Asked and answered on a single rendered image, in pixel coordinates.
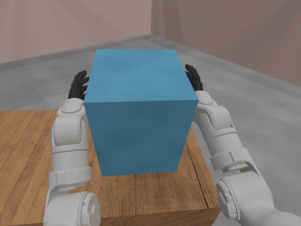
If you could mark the pedestal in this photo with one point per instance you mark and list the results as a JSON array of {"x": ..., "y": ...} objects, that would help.
[{"x": 186, "y": 197}]

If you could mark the carton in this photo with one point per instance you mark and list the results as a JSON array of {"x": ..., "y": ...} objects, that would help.
[{"x": 140, "y": 105}]

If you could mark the robot left upper arm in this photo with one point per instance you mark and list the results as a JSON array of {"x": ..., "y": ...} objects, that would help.
[{"x": 73, "y": 209}]

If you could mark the robot left hand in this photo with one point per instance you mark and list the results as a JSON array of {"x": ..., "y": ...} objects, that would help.
[{"x": 77, "y": 88}]

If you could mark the robot left forearm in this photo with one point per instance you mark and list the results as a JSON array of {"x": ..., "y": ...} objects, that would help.
[{"x": 69, "y": 145}]

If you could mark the robot right upper arm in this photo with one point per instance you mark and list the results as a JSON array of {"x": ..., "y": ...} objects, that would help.
[{"x": 245, "y": 198}]

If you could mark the robot right forearm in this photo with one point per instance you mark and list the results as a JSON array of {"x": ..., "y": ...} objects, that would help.
[{"x": 227, "y": 151}]

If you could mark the robot right hand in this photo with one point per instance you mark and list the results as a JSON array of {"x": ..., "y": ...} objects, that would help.
[{"x": 193, "y": 77}]

